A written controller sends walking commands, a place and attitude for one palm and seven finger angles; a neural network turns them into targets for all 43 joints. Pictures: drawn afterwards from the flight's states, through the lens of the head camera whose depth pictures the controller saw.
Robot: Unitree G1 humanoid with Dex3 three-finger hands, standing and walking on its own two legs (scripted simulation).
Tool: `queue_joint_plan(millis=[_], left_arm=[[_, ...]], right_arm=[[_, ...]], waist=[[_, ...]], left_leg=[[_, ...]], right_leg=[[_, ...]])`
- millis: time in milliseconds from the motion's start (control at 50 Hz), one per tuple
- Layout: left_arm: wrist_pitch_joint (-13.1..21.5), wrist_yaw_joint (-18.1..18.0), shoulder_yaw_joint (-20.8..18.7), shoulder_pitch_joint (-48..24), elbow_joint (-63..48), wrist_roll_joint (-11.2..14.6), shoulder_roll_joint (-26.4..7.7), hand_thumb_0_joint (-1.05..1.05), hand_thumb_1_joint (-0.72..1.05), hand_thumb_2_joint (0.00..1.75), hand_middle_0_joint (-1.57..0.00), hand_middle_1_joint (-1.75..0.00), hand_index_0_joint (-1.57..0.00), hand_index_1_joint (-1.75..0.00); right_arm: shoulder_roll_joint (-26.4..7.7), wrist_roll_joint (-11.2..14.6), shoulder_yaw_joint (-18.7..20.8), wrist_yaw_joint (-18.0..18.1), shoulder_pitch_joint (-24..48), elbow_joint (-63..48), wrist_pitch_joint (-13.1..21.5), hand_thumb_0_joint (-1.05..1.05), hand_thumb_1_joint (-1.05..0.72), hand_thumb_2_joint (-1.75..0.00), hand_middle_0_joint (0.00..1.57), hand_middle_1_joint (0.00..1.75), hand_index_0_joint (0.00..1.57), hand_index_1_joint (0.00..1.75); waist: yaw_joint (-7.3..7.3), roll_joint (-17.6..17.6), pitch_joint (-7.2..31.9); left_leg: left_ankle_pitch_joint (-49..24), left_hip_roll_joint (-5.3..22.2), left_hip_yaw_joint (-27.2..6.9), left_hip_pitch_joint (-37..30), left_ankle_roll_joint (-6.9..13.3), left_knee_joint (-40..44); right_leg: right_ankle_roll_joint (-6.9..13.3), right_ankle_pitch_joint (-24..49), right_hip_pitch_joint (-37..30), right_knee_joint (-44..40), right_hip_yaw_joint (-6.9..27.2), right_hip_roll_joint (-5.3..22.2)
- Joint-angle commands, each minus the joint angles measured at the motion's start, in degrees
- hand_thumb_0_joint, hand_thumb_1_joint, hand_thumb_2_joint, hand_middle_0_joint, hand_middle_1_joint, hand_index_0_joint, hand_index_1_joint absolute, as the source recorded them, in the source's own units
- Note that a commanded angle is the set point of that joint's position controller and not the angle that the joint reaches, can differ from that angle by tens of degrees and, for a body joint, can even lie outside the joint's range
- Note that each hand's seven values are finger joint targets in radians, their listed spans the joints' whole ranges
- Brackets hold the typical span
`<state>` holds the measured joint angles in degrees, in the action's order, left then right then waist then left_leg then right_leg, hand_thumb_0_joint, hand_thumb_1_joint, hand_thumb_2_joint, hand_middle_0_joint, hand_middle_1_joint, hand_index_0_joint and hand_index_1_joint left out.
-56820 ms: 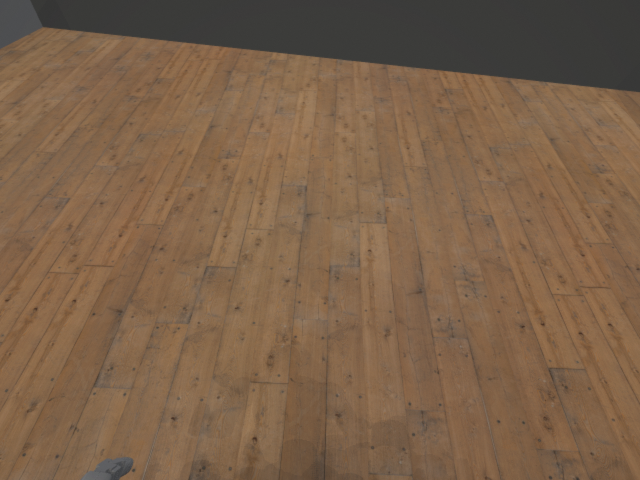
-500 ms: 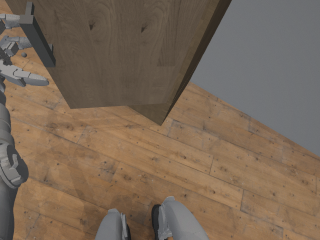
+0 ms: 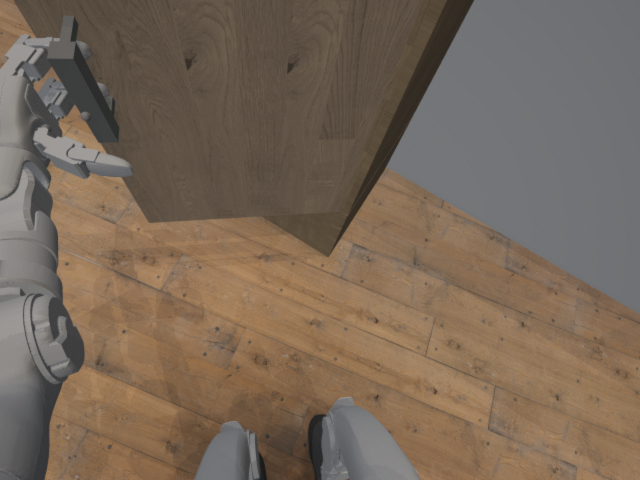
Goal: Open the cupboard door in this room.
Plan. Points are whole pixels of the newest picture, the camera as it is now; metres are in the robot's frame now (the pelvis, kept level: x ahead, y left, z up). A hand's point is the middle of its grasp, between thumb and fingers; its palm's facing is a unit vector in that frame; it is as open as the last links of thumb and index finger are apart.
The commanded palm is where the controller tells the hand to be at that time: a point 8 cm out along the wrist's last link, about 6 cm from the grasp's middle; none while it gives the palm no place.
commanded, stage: slide the fingers in behind the handle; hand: left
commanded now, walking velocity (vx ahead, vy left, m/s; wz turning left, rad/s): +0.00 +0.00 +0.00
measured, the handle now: (90, 84) +0.58 +0.22 +0.06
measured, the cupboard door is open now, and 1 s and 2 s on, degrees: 39 39 45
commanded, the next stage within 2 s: close the thumb around the handle in 0.72 s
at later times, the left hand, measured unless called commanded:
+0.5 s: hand (104, 120) +0.52 +0.20 +0.06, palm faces +0.01 -1.00 -0.01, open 14.0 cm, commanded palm +0.50 +0.24 +0.06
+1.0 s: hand (94, 122) +0.52 +0.21 +0.06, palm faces +0.01 -1.00 -0.02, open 13.2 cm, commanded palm +0.50 +0.24 +0.06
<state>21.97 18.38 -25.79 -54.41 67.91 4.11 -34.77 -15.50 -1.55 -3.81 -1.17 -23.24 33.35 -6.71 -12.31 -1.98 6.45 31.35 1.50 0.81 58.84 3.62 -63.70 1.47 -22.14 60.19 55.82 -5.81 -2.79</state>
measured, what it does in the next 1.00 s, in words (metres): stands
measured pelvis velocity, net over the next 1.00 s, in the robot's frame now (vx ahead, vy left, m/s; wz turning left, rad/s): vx -0.01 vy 0.00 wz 0.01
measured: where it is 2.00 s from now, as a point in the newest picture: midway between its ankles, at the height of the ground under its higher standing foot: outside the picture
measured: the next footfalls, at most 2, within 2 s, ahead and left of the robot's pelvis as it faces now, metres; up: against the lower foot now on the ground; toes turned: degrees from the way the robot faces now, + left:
none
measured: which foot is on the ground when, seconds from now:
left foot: down 0.00-1.00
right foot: down 0.00-1.00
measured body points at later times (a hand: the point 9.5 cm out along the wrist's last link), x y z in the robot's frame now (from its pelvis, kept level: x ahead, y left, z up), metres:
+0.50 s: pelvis +0.00 +0.00 +0.00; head +0.15 +0.03 +0.42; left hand +0.52 +0.25 +0.06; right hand -0.01 -0.26 -0.10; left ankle -0.02 +0.07 -0.66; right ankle +0.03 -0.11 -0.66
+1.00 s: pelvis -0.01 +0.00 +0.00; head +0.15 +0.03 +0.42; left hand +0.51 +0.26 +0.07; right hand -0.01 -0.26 -0.10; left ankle -0.02 +0.07 -0.66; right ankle +0.03 -0.11 -0.66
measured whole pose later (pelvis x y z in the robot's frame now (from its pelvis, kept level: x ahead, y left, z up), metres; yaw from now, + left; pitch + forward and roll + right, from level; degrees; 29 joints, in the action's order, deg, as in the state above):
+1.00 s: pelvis -0.01 +0.00 +0.00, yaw +0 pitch +25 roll -5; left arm 24.5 15.7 -23.6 -54.8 69.6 3.9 -32.7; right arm -15.6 -1.8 -3.4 -1.1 -23.0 34.2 -5.1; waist -11.9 -2.0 6.4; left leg 31.1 1.0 1.0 58.7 3.8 -64.3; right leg 1.3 -22.2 60.2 56.9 -5.6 -2.3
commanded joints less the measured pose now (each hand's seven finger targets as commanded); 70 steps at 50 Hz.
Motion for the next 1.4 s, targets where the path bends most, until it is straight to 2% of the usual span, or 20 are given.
queue_joint_plan(millis=[0, 80, 160, 200, 280, 300, 340, 460, 580, 640, 740, 800, 880, 940, 980, 1180, 1200, 1220, 1300, 1380], left_arm=[[4.9, -2.1, -1.3, -22.4, -13.9, 0.6, -15.3, 0.00, -0.50, 0.30, -0.30, -1.20, -0.30, -1.20], [4.4, -2.2, -0.2, -21.8, -9.8, 1.2, -13.0, 0.00, -0.50, 0.30, -0.30, -1.20, -0.30, -1.20], [5.3, -2.2, -0.9, -24.6, -11.4, 0.8, -14.9, 0.00, -0.50, 0.30, -0.30, -1.20, -0.30, -1.20], [5.9, -2.0, 0.8, -26.5, -11.2, 0.8, -12.8, 0.00, -0.50, 0.30, -0.30, -1.20, -0.30, -1.20], [7.0, -1.7, 0.7, -25.3, -12.8, 1.5, -11.9, 0.00, -0.50, 0.30, -0.30, -1.20, -0.30, -1.20], [6.4, -1.7, 2.9, -25.2, -10.9, 1.7, -8.8, 0.00, -0.50, 0.30, -0.30, -1.20, -0.30, -1.20], [5.1, -2.1, 0.5, -24.1, -8.7, 1.6, -11.4, 0.00, -0.50, 0.30, -0.30, -1.20, -0.30, -1.20], [5.9, -4.0, -2.1, -25.2, -11.6, -0.1, -16.0, 0.00, -0.50, 0.30, -0.30, -1.20, -0.30, -1.20], [7.0, -2.9, -1.2, -24.5, -11.9, 0.8, -14.3, 0.00, -0.50, 0.30, -0.30, -1.20, -0.30, -1.20], [5.0, -1.9, 0.8, -23.2, -8.4, 1.3, -11.7, 0.00, -0.50, 0.30, -0.30, -1.20, -0.30, -1.20], [5.8, -1.9, 0.4, -23.9, -12.3, 1.8, -11.7, 0.00, -0.50, 0.30, -0.30, -1.20, -0.30, -1.20], [6.1, -2.2, 2.1, -26.0, -9.9, 2.0, -9.7, 0.00, -0.50, 0.30, -0.30, -1.20, -0.30, -1.20], [6.8, -2.8, -0.3, -25.4, -11.3, 0.9, -13.5, 0.00, -0.28, 0.40, -0.32, -1.22, -0.32, -1.22], [6.5, -2.9, 2.5, -25.4, -10.2, 0.6, -9.9, 0.00, -0.11, 0.47, -0.33, -1.24, -0.33, -1.24], [6.9, -3.0, 1.4, -26.2, -11.6, 0.9, -11.0, 0.00, 0.00, 0.52, -0.34, -1.25, -0.34, -1.25], [6.6, -4.3, 1.0, -25.7, -11.0, 0.5, -11.2, 0.00, 0.56, 0.76, -0.38, -1.31, -0.38, -1.31], [6.4, -4.3, 2.1, -26.4, -9.8, 0.5, -9.8, 0.00, 0.62, 0.78, -0.38, -1.32, -0.38, -1.32], [6.6, -4.5, 0.2, -26.2, -10.2, 0.5, -12.0, 0.00, 0.68, 0.80, -0.38, -1.33, -0.38, -1.33], [7.1, -4.2, 1.1, -26.7, -10.7, 0.4, -11.2, 0.00, 0.90, 0.90, -0.40, -1.35, -0.40, -1.35], [6.8, -3.4, 1.3, -24.5, -9.9, 0.7, -10.9, 0.00, 0.90, 0.90, -0.40, -1.35, -0.40, -1.35]], right_arm=[[-11.0, -0.1, 4.3, 0.3, -11.8, -1.8, 0.4, 0.00, -0.90, -0.90, 0.20, 0.30, 0.20, 0.30], [-10.8, 0.3, 4.1, 0.5, -11.2, -2.0, 0.5, 0.00, -0.90, -0.90, 0.20, 0.30, 0.20, 0.30], [-11.1, 0.2, 4.0, 0.8, -11.2, -2.2, 1.1, 0.00, -0.90, -0.90, 0.20, 0.30, 0.20, 0.30], [-10.8, 0.0, 4.1, 0.8, -11.2, -1.3, 1.4, 0.00, -0.90, -0.90, 0.20, 0.30, 0.20, 0.30], [-11.0, -0.2, 4.6, 0.6, -11.5, -0.8, 1.7, 0.00, -0.90, -0.90, 0.20, 0.30, 0.20, 0.30], [-10.8, -0.1, 4.5, 0.5, -11.5, -0.5, 1.6, 0.00, -0.90, -0.90, 0.20, 0.30, 0.20, 0.30], [-11.3, -0.1, 4.5, 0.5, -11.7, -0.5, 1.4, 0.00, -0.90, -0.90, 0.20, 0.30, 0.20, 0.30], [-11.1, -0.2, 4.2, 0.7, -11.2, -1.9, 1.7, 0.00, -0.90, -0.90, 0.20, 0.30, 0.20, 0.30], [-11.2, -0.1, 4.4, 0.6, -11.3, -1.3, 1.9, 0.00, -0.90, -0.90, 0.20, 0.30, 0.20, 0.30], [-11.2, 0.2, 4.2, 0.6, -11.2, -1.2, 1.7, 0.00, -0.90, -0.90, 0.20, 0.30, 0.20, 0.30], [-11.1, 0.1, 4.5, 0.7, -11.4, -1.3, 2.0, 0.00, -0.90, -0.90, 0.20, 0.30, 0.20, 0.30], [-11.0, 0.0, 4.3, 0.7, -11.0, -0.4, 2.1, 0.00, -0.90, -0.90, 0.20, 0.30, 0.20, 0.30], [-11.2, -0.1, 4.4, 0.8, -11.2, -0.8, 2.3, 0.00, -0.90, -0.90, 0.20, 0.30, 0.20, 0.30], [-11.0, -0.2, 4.3, 0.6, -11.0, -0.6, 2.3, 0.00, -0.90, -0.90, 0.20, 0.30, 0.20, 0.30], [-11.3, -0.3, 4.6, 0.6, -11.3, -0.6, 2.2, 0.00, -0.90, -0.90, 0.20, 0.30, 0.20, 0.30], [-11.1, -0.2, 4.5, 0.6, -11.0, -0.7, 2.1, 0.00, -0.90, -0.90, 0.20, 0.30, 0.20, 0.30], [-10.9, -0.1, 4.4, 0.5, -10.9, -0.5, 2.1, 0.00, -0.90, -0.90, 0.20, 0.30, 0.20, 0.30], [-11.2, -0.3, 4.4, 0.7, -11.2, -0.5, 2.2, 0.00, -0.90, -0.90, 0.20, 0.30, 0.20, 0.30], [-11.0, -0.3, 4.3, 0.6, -11.2, -0.6, 2.6, 0.00, -0.90, -0.90, 0.20, 0.30, 0.20, 0.30], [-11.1, -0.1, 4.4, 0.7, -11.1, -0.7, 2.4, 0.00, -0.90, -0.90, 0.20, 0.30, 0.20, 0.30]], waist=[[0.84, -11.6, 30.6], [-0.40, -6.4, 26.5], [-0.10, -8.5, 27.9], [-0.99, -9.1, 28.3], [-0.11, -11.6, 32.9], [-0.97, -10.8, 30.8], [-0.74, -7.0, 28.5], [0.49, -9.0, 29.9], [0.19, -9.5, 31.8], [-0.39, -7.7, 27.3], [0.23, -8.9, 30.8], [-1.36, -8.0, 26.6], [0.41, -10.6, 29.9], [-0.49, -10.5, 27.4], [-0.19, -10.8, 30.4], [0.16, -9.9, 28.8], [-0.70, -8.7, 27.4], [-0.16, -8.2, 28.0], [-0.16, -9.0, 30.2], [-0.01, -8.4, 29.5]], left_leg=[[-39.1, 1.0, -6.5, -24.0, -3.8, 6.5], [-31.0, 0.4, -5.2, -17.4, -2.2, 7.2], [-29.0, 0.0, -5.1, -17.4, -2.1, 7.0], [-29.8, 0.2, -5.5, -18.8, -2.4, 6.6], [-36.5, 0.7, -6.5, -24.1, -3.6, 5.8], [-36.0, 0.7, -6.7, -23.8, -3.7, 5.9], [-31.2, 0.5, -6.0, -19.4, -2.8, 6.3], [-31.0, 0.0, -5.5, -18.1, -2.4, 6.2], [-32.2, 0.3, -5.5, -20.0, -2.7, 6.2], [-29.0, 0.2, -5.4, -17.7, -2.4, 7.0], [-32.1, 0.3, -5.8, -21.0, -2.9, 6.8], [-28.8, 0.3, -5.8, -18.9, -2.6, 6.6], [-31.1, 0.1, -6.2, -20.5, -3.3, 6.8], [-31.4, 0.5, -6.5, -21.7, -3.6, 6.8], [-34.3, 0.7, -7.1, -24.0, -4.0, 6.4], [-31.7, 0.4, -6.6, -21.1, -3.7, 6.9], [-30.2, 0.3, -6.5, -20.4, -3.5, 6.8], [-30.1, 0.3, -6.6, -20.1, -3.5, 6.9], [-30.7, 0.2, -6.4, -20.5, -3.3, 6.6], [-31.4, 0.3, -6.3, -20.3, -3.3, 6.6]], right_leg=[[0.3, 20.5, -16.1, -2.4, 3.4, -0.8], [0.0, 20.0, -18.7, -3.1, 4.2, -0.7], [0.3, 18.7, -18.7, -2.7, 4.6, -0.5], [0.1, 18.5, -17.0, -2.5, 4.5, -0.5], [0.3, 19.7, -15.3, -1.7, 3.8, -0.6], [0.1, 18.9, -13.9, -2.1, 3.6, -0.6], [0.0, 18.0, -16.0, -2.5, 3.8, -0.6], [0.4, 19.4, -18.2, -1.8, 4.5, -0.4], [0.2, 20.1, -18.3, -1.9, 4.5, -0.5], [0.0, 17.9, -17.4, -2.8, 4.3, -0.5], [0.1, 18.9, -17.3, -2.6, 4.0, -0.5], [0.0, 16.7, -14.8, -2.9, 4.1, -0.5], [0.4, 17.2, -15.8, -2.0, 4.0, -0.4], [0.2, 15.8, -13.1, -2.3, 3.5, -0.4], [0.2, 16.4, -13.1, -2.0, 3.3, -0.5], [0.2, 16.2, -14.5, -2.2, 3.6, -0.5], [0.1, 15.7, -13.8, -2.4, 3.5, -0.5], [0.2, 15.7, -14.6, -2.3, 3.6, -0.4], [0.2, 16.9, -15.7, -2.0, 3.9, -0.4], [0.1, 17.3, -15.5, -2.1, 3.8, -0.4]])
